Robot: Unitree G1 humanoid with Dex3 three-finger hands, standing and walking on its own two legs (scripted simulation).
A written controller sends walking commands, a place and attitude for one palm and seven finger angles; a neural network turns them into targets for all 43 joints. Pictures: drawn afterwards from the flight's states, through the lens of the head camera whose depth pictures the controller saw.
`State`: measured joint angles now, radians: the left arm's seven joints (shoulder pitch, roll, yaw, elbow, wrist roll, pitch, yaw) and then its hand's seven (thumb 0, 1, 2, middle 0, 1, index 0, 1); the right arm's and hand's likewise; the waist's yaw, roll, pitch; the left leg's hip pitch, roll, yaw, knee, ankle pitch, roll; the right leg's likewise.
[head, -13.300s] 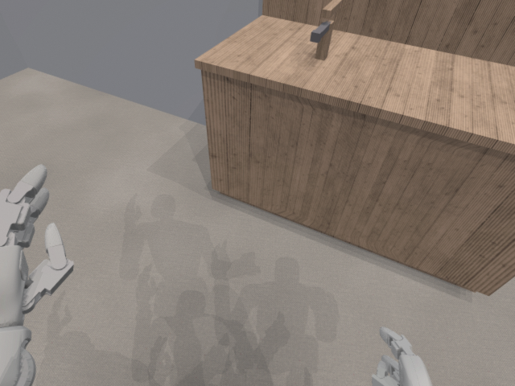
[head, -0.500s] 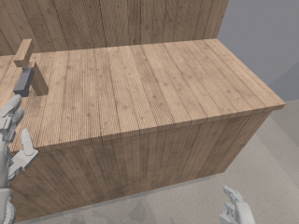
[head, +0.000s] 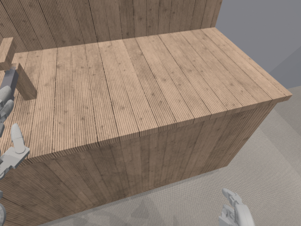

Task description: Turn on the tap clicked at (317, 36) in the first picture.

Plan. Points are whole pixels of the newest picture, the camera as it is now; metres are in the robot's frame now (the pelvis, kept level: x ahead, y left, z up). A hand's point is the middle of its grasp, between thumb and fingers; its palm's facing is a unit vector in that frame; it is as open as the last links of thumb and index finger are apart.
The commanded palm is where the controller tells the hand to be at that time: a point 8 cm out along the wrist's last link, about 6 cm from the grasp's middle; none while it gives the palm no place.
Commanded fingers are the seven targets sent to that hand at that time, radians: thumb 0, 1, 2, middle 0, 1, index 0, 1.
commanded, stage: shuffle to correct the standing spot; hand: left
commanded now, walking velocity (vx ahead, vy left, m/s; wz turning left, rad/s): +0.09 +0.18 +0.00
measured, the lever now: (5, 97) +0.39 +0.41 +0.13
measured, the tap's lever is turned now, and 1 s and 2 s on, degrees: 0 0 0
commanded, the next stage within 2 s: come to a stop and stand still in 1.18 s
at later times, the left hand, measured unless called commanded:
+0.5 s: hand (14, 152) +0.21 +0.25 +0.19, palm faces +0.36 -0.82 -0.45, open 7.5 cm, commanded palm +0.15 +0.30 +0.19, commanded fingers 0.00 0.90 0.90 -0.20 -0.30 -0.20 -0.30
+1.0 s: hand out of the picture +0.23 +0.35 +0.19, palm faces +0.43 -0.80 -0.42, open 7.5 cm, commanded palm +0.17 +0.38 +0.19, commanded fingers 0.00 0.90 0.90 -0.20 -0.30 -0.20 -0.30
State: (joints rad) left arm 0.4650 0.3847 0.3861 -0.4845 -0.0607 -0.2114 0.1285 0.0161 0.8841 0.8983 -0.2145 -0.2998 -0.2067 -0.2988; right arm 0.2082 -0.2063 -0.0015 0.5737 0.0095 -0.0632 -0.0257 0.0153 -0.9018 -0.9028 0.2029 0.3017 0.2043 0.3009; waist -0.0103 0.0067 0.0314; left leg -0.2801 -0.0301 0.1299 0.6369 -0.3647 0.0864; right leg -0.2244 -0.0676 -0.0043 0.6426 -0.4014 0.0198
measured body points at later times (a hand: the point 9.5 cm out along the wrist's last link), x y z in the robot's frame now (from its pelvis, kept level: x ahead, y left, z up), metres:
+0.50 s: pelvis -0.01 +0.02 +0.00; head +0.00 +0.01 +0.45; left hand +0.18 +0.29 +0.21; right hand +0.15 -0.21 -0.09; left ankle -0.01 +0.06 -0.72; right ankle +0.02 -0.06 -0.72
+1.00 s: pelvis +0.00 +0.10 +0.00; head +0.01 +0.11 +0.45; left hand +0.20 +0.39 +0.22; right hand +0.16 -0.13 -0.08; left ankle +0.04 +0.24 -0.72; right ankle +0.01 -0.01 -0.70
